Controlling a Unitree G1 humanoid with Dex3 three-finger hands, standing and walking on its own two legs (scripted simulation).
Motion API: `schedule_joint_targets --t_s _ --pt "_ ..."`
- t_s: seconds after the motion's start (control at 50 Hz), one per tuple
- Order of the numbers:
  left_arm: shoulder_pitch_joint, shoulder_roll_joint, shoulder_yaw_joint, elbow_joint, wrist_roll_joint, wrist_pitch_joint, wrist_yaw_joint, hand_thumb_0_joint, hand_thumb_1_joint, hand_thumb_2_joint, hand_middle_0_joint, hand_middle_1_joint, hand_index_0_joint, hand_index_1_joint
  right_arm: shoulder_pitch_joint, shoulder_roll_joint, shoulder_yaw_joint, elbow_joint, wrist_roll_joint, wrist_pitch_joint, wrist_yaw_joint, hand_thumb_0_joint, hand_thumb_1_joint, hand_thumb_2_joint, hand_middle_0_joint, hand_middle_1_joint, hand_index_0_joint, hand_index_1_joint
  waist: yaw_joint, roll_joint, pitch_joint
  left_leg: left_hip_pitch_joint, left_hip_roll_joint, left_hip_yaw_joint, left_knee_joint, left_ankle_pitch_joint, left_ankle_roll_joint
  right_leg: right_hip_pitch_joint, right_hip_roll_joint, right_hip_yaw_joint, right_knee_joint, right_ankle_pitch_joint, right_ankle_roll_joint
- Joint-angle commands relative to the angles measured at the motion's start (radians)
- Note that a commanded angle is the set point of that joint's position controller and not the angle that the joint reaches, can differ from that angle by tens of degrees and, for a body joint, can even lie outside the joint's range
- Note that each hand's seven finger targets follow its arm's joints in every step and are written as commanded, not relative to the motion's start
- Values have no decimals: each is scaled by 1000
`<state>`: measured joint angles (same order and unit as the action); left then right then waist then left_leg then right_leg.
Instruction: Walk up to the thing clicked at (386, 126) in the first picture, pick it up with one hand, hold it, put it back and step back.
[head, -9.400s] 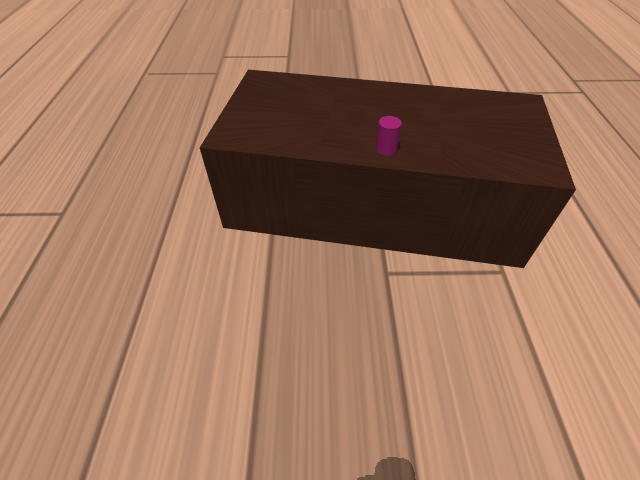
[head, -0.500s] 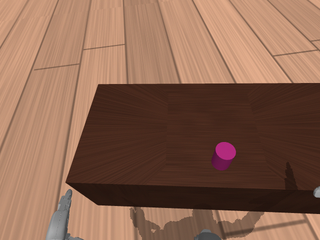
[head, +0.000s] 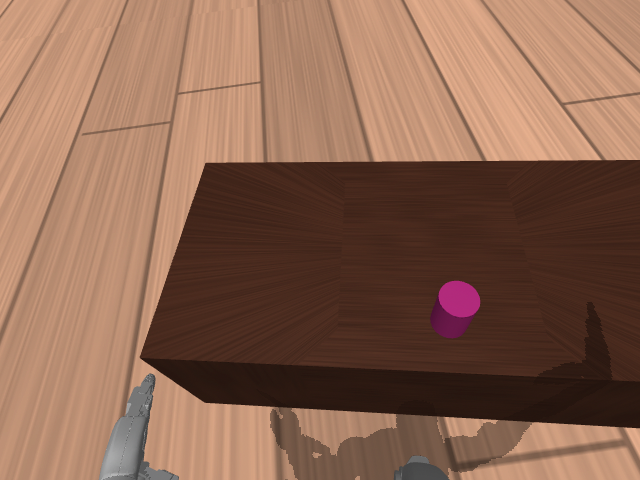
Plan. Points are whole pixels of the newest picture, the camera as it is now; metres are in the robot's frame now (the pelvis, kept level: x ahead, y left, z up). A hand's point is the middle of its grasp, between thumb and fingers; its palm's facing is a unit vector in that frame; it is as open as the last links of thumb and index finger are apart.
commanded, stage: go down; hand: right
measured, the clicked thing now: (453, 310) +0.45 -0.19 -0.27
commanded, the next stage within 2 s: approach in 0.78 s
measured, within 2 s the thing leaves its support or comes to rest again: neither
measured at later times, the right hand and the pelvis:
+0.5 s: hand out of the picture +0.35 -0.38 +0.04, palm faces +0.22 +0.97 -0.10, open 17.5 cm; pelvis +0.00 -0.01 +0.00, yaw +0 degrees
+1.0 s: hand out of the picture +0.36 -0.38 +0.04, palm faces +0.22 +0.97 -0.07, open 17.5 cm; pelvis +0.00 -0.01 -0.01, yaw +1 degrees
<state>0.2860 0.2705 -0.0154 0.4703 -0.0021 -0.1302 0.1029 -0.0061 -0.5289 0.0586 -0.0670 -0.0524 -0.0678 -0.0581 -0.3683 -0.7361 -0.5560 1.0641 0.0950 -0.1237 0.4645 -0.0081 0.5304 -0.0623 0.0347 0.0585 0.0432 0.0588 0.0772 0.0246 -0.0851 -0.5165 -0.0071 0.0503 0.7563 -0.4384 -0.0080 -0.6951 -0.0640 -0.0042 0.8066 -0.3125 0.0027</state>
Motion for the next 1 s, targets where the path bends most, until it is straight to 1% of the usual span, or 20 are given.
schedule_joint_targets --t_s 0.0,0.1,0.12,0.14,0.18,0.26,0.32,0.38,0.42,0.46,0.52,0.58,0.66,0.7,0.74,0.8,0.88,0.92,0.96,0.98 --pt "-20 165 65 -142 -7 -52 13 0 -544 58 -54 -55 -55 -54 -254 -391 -64 -152 33 -64 7 0 542 -56 37 54 41 54 -13 -172 -291 -42 -13 -22 -99 299 19 344 29 28 -69 238 -31" --pt "-24 167 63 -151 -10 -47 13 0 -549 62 -54 -54 -53 -55 -294 -431 -78 -179 30 -71 8 0 532 -56 42 53 45 53 -14 -206 -318 -53 -18 -21 -93 281 25 367 27 31 -71 234 -28" --pt "-1 187 88 -139 -8 -45 16 0 -548 61 -54 -54 -54 -54 -284 -414 -71 -146 32 -67 10 0 546 -59 38 55 43 55 -6 -203 -304 -74 -24 -13 -94 259 27 376 22 35 -78 226 -25" --pt "-12 175 69 -146 -7 -45 12 0 -545 58 -54 -54 -55 -54 -276 -387 -53 -128 34 -66 12 0 543 -59 39 55 43 55 -6 -209 -282 -85 -25 -11 -96 245 29 365 21 35 -82 214 -24" --pt "-14 165 64 -161 -10 -45 9 0 -547 59 -54 -53 -54 -53 -339 -437 -76 -188 36 -78 8 0 550 -56 39 54 44 54 -5 -215 -281 -78 -24 -13 -103 223 30 350 21 35 -89 173 -24" --pt "-23 190 77 -206 -11 -49 11 0 -544 58 -54 -54 -55 -53 -343 -453 -89 -189 37 -77 11 0 566 -60 35 56 42 56 2 -185 -353 -54 -19 -22 -96 281 22 372 23 34 -63 225 -29" --pt "-12 143 42 -160 -15 -41 3 0 -544 59 -53 -54 -55 -53 -323 -412 -72 -141 44 -75 16 0 559 -59 38 56 44 56 -10 -200 -285 -85 -23 -16 -91 246 28 338 24 35 -74 201 -27" --pt "-8 192 77 -190 -7 -45 11 0 -555 65 -52 -51 -50 -54 -343 -435 -79 -145 43 -76 18 0 554 -61 38 55 43 55 3 -204 -360 -79 -27 -8 -85 271 28 397 15 45 -64 260 -21" --pt "-3 168 56 -165 -9 -40 7 0 -550 61 -53 -52 -53 -53 -361 -468 -94 -169 39 -81 16 0 554 -60 39 55 45 55 -16 -226 -322 -79 -24 -9 -85 262 29 371 20 40 -68 246 -21" --pt "1 156 49 -159 -10 -40 5 0 -548 63 -50 -52 -50 -52 -322 -408 -69 -106 43 -79 23 0 574 -60 35 57 42 57 -5 -196 -297 -100 -30 -3 -82 243 30 357 14 45 -75 230 -21" --pt "1 205 84 -208 -9 -41 12 0 -553 64 -53 -51 -51 -52 -397 -488 -105 -177 42 -91 19 0 567 -62 36 57 43 57 3 -209 -378 -89 -30 -4 -87 253 29 415 13 48 -68 249 -20" --pt "12 132 28 -149 -13 -36 -1 0 -549 62 -52 -51 -51 -52 -368 -432 -81 -118 48 -89 24 0 563 -62 37 57 43 57 -6 -211 -266 -100 -26 -9 -87 244 29 326 20 40 -73 209 -25" --pt "-5 193 70 -216 -8 -43 6 0 -554 64 -51 -49 -49 -51 -402 -490 -105 -134 44 -104 28 0 561 -61 39 57 45 57 -1 -226 -356 -92 -26 -7 -79 254 30 379 17 46 -60 237 -18" --pt "46 142 31 -151 -8 -38 -2 0 -556 67 -51 -51 -49 -53 -356 -423 -71 -83 46 -99 38 0 552 -67 35 57 42 57 2 -208 -320 -108 -27 -7 -70 289 26 363 20 41 -45 280 -23" --pt "-9 175 57 -217 -13 -43 -1 0 -553 64 -52 -51 -51 -53 -418 -509 -120 -168 50 -115 30 0 556 -62 40 56 46 56 -2 -222 -380 -79 -20 -17 -71 308 23 376 23 38 -35 282 -27" --pt "-12 188 73 -205 -9 -39 -5 0 -552 66 -51 -50 -50 -52 -400 -462 -102 -129 53 -115 37 0 559 -68 37 58 43 58 8 -212 -367 -106 -26 -10 -64 303 25 376 17 48 -30 304 -22" --pt "-23 135 17 -206 -12 -38 -13 0 -548 52 -47 -39 -40 -45 -347 -431 -96 -103 56 -120 39 0 531 -61 47 55 53 55 -15 -221 -312 -108 -28 -7 -66 248 30 328 20 45 -50 234 -20" --pt "-11 135 21 -194 -9 -40 -19 0 -554 51 -45 -37 -36 -46 -320 -357 -65 -48 71 -133 50 0 549 -54 49 55 55 54 7 -171 -282 -133 -27 -11 -60 241 26 286 19 44 -40 198 -25" --pt "7 187 80 -206 -8 -47 -15 0 -557 52 -44 -35 -35 -44 -361 -399 -105 -97 92 -174 48 0 602 -53 41 58 52 57 27 -156 -313 -159 -24 -20 -40 239 23 282 18 44 -12 185 -29" --pt "-5 194 88 -220 -4 -52 -17 0 -561 54 -43 -34 -32 -45 -331 -350 -88 -50 101 -190 53 0 608 -45 45 55 54 55 41 -121 -308 -172 -25 -19 -23 240 21 255 19 47 2 179 -32"
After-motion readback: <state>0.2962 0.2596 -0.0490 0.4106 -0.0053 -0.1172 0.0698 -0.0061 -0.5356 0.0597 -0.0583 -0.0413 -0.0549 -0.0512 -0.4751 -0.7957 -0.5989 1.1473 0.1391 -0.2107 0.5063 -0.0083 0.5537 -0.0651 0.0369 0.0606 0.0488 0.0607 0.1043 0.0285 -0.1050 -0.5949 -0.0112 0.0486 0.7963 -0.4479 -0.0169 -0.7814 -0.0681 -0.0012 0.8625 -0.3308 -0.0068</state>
